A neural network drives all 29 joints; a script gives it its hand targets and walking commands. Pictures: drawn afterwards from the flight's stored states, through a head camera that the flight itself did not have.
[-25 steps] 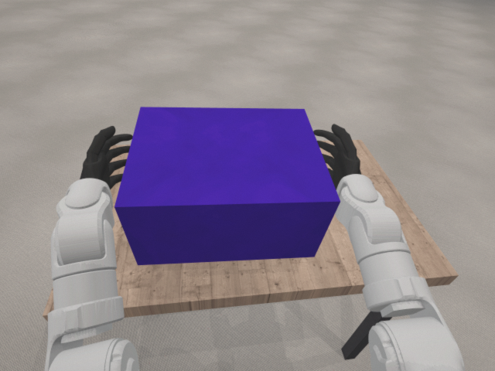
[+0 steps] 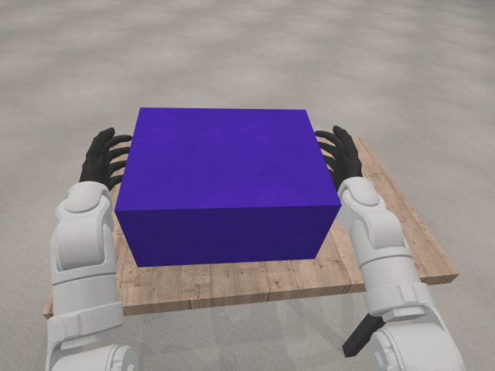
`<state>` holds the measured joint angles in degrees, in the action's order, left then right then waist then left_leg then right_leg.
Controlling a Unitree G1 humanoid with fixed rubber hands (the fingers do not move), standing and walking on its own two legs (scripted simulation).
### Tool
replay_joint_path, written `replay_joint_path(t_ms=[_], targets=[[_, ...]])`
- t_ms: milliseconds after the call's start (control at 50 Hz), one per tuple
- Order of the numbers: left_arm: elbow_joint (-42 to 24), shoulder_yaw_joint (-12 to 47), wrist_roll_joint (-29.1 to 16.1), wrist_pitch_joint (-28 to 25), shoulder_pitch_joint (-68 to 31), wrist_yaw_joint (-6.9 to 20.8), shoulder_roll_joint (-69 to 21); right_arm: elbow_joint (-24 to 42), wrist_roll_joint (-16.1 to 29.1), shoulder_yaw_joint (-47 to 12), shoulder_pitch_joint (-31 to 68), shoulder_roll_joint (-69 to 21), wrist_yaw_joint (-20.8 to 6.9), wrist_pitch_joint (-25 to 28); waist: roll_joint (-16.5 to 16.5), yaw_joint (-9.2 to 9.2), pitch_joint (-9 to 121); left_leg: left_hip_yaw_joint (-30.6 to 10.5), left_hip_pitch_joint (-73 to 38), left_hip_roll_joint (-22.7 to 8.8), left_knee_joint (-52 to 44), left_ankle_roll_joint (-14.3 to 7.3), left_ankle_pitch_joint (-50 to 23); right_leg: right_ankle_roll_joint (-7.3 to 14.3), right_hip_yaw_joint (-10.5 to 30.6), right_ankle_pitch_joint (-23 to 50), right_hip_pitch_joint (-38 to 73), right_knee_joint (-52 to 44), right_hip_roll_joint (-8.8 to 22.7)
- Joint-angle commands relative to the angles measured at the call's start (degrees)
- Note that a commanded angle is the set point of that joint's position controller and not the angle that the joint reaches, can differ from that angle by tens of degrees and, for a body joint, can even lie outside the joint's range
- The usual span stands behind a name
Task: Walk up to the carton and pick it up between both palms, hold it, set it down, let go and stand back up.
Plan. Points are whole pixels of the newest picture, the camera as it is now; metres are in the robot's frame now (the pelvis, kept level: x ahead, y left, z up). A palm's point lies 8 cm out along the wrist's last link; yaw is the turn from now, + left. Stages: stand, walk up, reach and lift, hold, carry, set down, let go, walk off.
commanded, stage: hold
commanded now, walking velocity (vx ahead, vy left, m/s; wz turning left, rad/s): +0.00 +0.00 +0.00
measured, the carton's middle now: (227, 183) +0.38 +0.01 +0.13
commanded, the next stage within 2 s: none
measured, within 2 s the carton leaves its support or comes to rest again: neither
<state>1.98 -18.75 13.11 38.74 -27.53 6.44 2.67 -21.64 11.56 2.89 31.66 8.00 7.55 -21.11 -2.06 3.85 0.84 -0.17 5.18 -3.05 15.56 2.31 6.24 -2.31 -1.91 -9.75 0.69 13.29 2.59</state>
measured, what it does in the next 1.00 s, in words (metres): stands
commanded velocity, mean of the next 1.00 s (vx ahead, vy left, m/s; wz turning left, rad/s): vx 0.00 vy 0.00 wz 0.00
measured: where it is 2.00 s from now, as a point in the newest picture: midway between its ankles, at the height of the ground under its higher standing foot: outside the picture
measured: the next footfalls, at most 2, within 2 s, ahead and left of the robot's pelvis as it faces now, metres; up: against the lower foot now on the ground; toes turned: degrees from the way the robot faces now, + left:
none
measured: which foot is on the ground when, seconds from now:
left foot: down 0.00-1.00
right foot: down 0.00-1.00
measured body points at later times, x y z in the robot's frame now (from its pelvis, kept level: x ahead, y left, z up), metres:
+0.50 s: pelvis +0.00 +0.00 +0.00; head -0.03 +0.02 +0.45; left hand +0.36 +0.20 +0.17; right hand +0.37 -0.18 +0.17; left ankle +0.03 +0.15 -0.75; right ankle -0.02 -0.14 -0.75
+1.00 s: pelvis +0.00 +0.00 +0.00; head -0.03 +0.02 +0.45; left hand +0.37 +0.19 +0.17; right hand +0.37 -0.18 +0.17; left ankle +0.03 +0.15 -0.75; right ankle -0.02 -0.14 -0.75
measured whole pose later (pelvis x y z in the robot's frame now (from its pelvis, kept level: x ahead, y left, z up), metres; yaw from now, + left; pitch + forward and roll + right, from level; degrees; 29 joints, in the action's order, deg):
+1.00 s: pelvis +0.00 +0.00 +0.00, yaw +0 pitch -4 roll +0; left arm 3.0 -18.7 12.8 38.8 -28.1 6.3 3.0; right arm -22.4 11.5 3.1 32.1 8.0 7.5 -21.2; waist -2.4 4.0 1.5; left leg -0.3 6.0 -3.0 15.7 2.3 6.1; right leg -2.3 -2.0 -9.6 0.0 13.3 2.6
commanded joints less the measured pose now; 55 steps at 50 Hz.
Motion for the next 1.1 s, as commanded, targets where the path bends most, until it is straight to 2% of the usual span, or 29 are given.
replay_joint_path(t_ms=[0, 20, 60, 160, 200, 240, 260, 280, 340, 360, 400, 460, 500, 540, 560, 600, 640, 700, 740, 760, 800, 840, 860, 880, 900, 920, 960, 1040, 1080], targets=[[-7.3, 23.6, -7.1, -3.3, -34.5, 8.5, -21.3, 13.5, 4.5, -19.2, 37.9, -26.5, -8.5, 2.6, 1.4, 0.37, 18.2, 3.6, -10.7, 6.3, 0.8, -1.7, -11.2, 0.4, -1.6, 11.8, 0.8, -0.4, -5.8], [-10.0, 25.3, -8.2, -3.8, -35.5, 8.3, -22.2, 16.5, 5.2, -19.8, 39.6, -26.9, -8.4, 3.2, 2.6, 0.62, 22.1, 3.2, -12.0, 6.5, 1.4, -1.1, -13.1, 0.4, -1.9, 14.5, 2.2, 0.3, -5.7], [-9.5, 26.4, -9.2, -4.0, -36.2, 8.2, -22.7, 19.4, 5.8, -20.8, 42.4, -27.5, -8.2, 3.8, 2.9, 0.4, 23.4, 3.1, -12.0, 6.8, 1.6, -1.2, -12.8, 0.3, -1.5, 14.6, 2.3, 0.2, -5.7], [-7.4, 25.0, -7.7, -3.6, -34.9, 8.0, -22.7, 14.8, 4.8, -19.2, 39.6, -26.7, -8.5, 3.0, 3.0, 0.07, 18.9, 2.9, -11.2, 6.1, 1.1, -1.0, -12.4, 0.8, -2.1, 11.4, 0.3, 0.0, -6.1], [-4.8, 24.3, -7.5, -3.2, -34.5, 8.3, -22.4, 15.1, 4.0, -18.5, 41.0, -26.3, -8.8, 3.1, 1.7, 0.34, 18.3, 3.2, -10.0, 6.1, 0.2, -1.6, -9.8, 1.0, -2.2, 9.6, 0.7, -0.5, -6.0], [-5.7, 24.6, -7.7, -3.1, -34.1, 8.3, -22.7, 15.1, 4.9, -19.0, 41.8, -26.1, -8.7, 3.2, 3.1, 0.03, 18.6, 2.8, -10.3, 6.1, 0.9, -1.1, -12.4, 0.9, -2.0, 11.3, 0.4, -0.3, -6.0], [-7.4, 25.6, -8.5, -3.5, -34.4, 8.3, -23.2, 17.6, 5.1, -19.4, 41.3, -27.1, -8.4, 3.4, 2.3, 0.98, 20.7, 2.9, -11.8, 6.4, 1.6, -0.9, -13.8, 0.3, -2.5, 13.8, 1.0, -0.1, -6.1], [-9.5, 25.1, -7.7, -3.6, -34.4, 8.0, -22.9, 15.7, 5.7, -19.8, 38.6, -27.3, -8.4, 2.9, 3.7, 0.47, 21.4, 2.8, -13.6, 6.0, 2.3, -0.5, -17.4, 0.4, -2.1, 16.2, 1.7, 0.7, -6.4], [-7.7, 24.8, -8.1, -3.7, -34.2, 8.0, -22.4, 16.9, 5.8, -19.8, 40.8, -26.3, -8.5, 3.0, 2.2, 0.31, 20.1, 2.7, -12.2, 6.2, 1.8, -0.8, -14.7, 0.5, -2.0, 14.2, 0.6, -0.2, -6.0], [-9.9, 26.7, -8.9, -3.9, -34.8, 7.8, -23.3, 19.3, 6.1, -20.3, 41.2, -26.2, -8.6, 3.8, 3.4, 0.58, 22.5, 2.8, -13.4, 6.1, 2.1, -0.5, -15.8, 0.8, -2.2, 14.9, 1.1, 0.0, -6.2], [-8.7, 25.1, -7.8, -3.5, -34.3, 7.6, -22.6, 16.2, 5.4, -19.8, 39.5, -25.8, -8.7, 3.0, 3.3, -0.34, 19.7, 3.1, -12.0, 5.9, 1.5, -0.5, -14.3, 1.0, -2.1, 12.3, 0.6, 0.0, -6.2], [-8.9, 26.3, -8.8, -3.7, -34.8, 7.6, -22.8, 18.0, 5.2, -20.0, 40.7, -26.7, -8.6, 3.4, 2.2, 0.26, 22.3, 2.7, -12.4, 6.0, 1.3, -1.0, -13.5, 0.9, -2.3, 12.8, 0.7, 0.1, -6.3], [-9.7, 26.1, -8.7, -3.8, -33.9, 7.6, -22.3, 18.9, 5.8, -20.6, 39.9, -26.9, -8.3, 3.3, 2.4, 0.11, 21.4, 3.1, -12.5, 6.5, 2.2, -0.8, -15.0, 0.3, -2.0, 15.3, 1.0, 0.1, -5.8], [-10.4, 27.2, -9.2, -3.8, -34.6, 7.9, -22.5, 19.1, 5.6, -20.3, 39.4, -26.8, -7.8, 3.4, 3.0, 1.48, 21.8, 2.9, -13.2, 6.6, 2.4, -0.7, -16.3, 0.2, -2.0, 17.5, 1.4, 0.1, -5.9], [-10.8, 26.9, -8.8, -3.7, -34.1, 7.8, -22.5, 16.7, 5.8, -20.3, 38.0, -26.1, -8.1, 2.9, 3.8, 1.01, 20.5, 2.6, -13.4, 6.0, 2.4, -0.4, -17.2, 0.6, -2.1, 15.8, 0.9, 0.3, -6.3], [-10.0, 26.5, -8.7, -3.8, -35.5, 7.8, -22.3, 16.5, 5.3, -19.0, 38.2, -26.1, -8.3, 2.6, 4.0, 1.49, 20.3, 2.7, -12.3, 6.2, 1.7, -0.4, -13.1, 0.7, -2.2, 11.9, 0.4, -0.3, -5.9], [-7.1, 24.5, -7.1, -3.2, -33.8, 8.0, -22.0, 14.7, 4.8, -18.8, 38.9, -25.4, -8.6, 2.6, 3.2, 0.34, 18.0, 2.9, -11.8, 6.0, 1.0, -0.9, -12.9, 0.9, -2.2, 11.8, 0.1, -0.4, -6.0], [-10.1, 25.8, -9.0, -3.8, -34.2, 7.9, -22.8, 19.1, 5.9, -20.5, 40.3, -26.5, -8.5, 3.2, 1.4, 0.09, 21.5, 3.0, -11.7, 5.9, 1.6, -1.0, -14.4, 0.5, -2.1, 12.9, 1.5, 0.0, -6.3], [-8.7, 26.2, -8.9, -3.8, -36.0, 7.5, -23.2, 17.4, 5.4, -19.5, 41.7, -26.5, -9.0, 3.4, 3.3, 0.13, 20.8, 2.6, -11.9, 6.0, 1.5, -0.7, -13.2, 1.0, -1.9, 11.7, -0.6, -0.3, -6.2], [-6.9, 25.2, -8.2, -3.9, -36.5, 7.3, -22.4, 13.6, 4.9, -18.8, 41.0, -25.9, -9.3, 2.9, 3.1, -0.24, 17.8, 2.9, -10.3, 5.9, 0.5, -1.1, -10.2, 1.1, -1.9, 8.1, -2.0, -0.9, -6.1], [-5.0, 23.3, -7.5, -3.4, -34.7, 7.7, -22.2, 14.6, 4.1, -18.8, 41.2, -26.7, -9.4, 2.8, 0.9, -0.77, 18.4, 3.0, -9.6, 5.6, 0.1, -1.6, -9.5, 1.0, -2.0, 8.1, -0.6, -0.6, -6.2], [-7.4, 24.5, -8.0, -3.3, -36.3, 7.9, -22.7, 15.5, 4.4, -18.9, 41.4, -26.7, -9.2, 3.3, 2.2, 0.3, 21.8, 3.2, -11.4, 6.2, 0.9, -1.2, -11.6, 0.8, -2.3, 11.1, 0.5, -0.2, -6.0], [-5.9, 24.0, -8.1, -3.3, -34.4, 7.9, -22.1, 16.1, 4.8, -19.3, 41.7, -26.9, -9.0, 3.3, 1.2, -0.3, 20.6, 3.4, -11.0, 6.4, 1.1, -1.7, -12.0, 0.4, -2.1, 12.4, 0.1, -0.3, -5.9], [-7.1, 25.6, -8.4, -3.6, -36.1, 7.8, -23.7, 15.8, 4.7, -18.9, 41.1, -26.8, -8.9, 3.3, 2.8, 0.93, 22.0, 3.0, -12.4, 6.2, 1.4, -1.0, -13.9, 0.9, -2.3, 13.6, 0.6, 0.1, -6.3], [-8.3, 25.2, -8.9, -3.8, -35.6, 7.8, -22.7, 18.5, 5.6, -20.1, 41.8, -27.4, -8.6, 3.8, 2.2, -0.12, 24.2, 3.2, -13.6, 6.5, 2.1, -1.1, -15.3, 0.4, -2.2, 16.0, 1.4, 0.3, -6.1], [-8.5, 26.0, -9.5, -4.2, -35.6, 7.7, -22.6, 19.2, 5.6, -20.2, 42.1, -27.2, -8.4, 3.9, 1.9, 0.59, 23.7, 2.8, -13.3, 6.6, 2.4, -1.1, -15.4, 0.2, -2.1, 16.0, 1.1, 0.0, -6.2], [-8.7, 26.2, -9.4, -4.5, -35.4, 7.5, -22.6, 18.9, 6.1, -21.1, 42.2, -27.4, -8.3, 4.0, 2.3, -0.24, 24.5, 3.0, -13.3, 6.5, 2.7, -1.2, -16.4, 0.4, -1.9, 17.0, 1.6, 0.4, -6.0], [-5.3, 23.7, -6.3, -3.0, -33.5, 8.4, -22.2, 12.4, 4.0, -17.9, 38.5, -26.0, -8.3, 2.7, 3.5, 0.45, 16.5, 3.4, -10.6, 6.2, 0.8, -1.4, -10.9, 0.6, -2.0, 10.6, 0.1, -0.5, -5.8], [-5.8, 24.1, -7.5, -3.1, -34.4, 8.7, -21.7, 14.4, 3.9, -18.3, 39.7, -26.7, -8.3, 3.0, 2.1, 0.62, 17.4, 3.8, -9.9, 6.3, 0.5, -1.7, -9.5, 0.5, -1.8, 10.9, -0.1, -0.6, -5.6]])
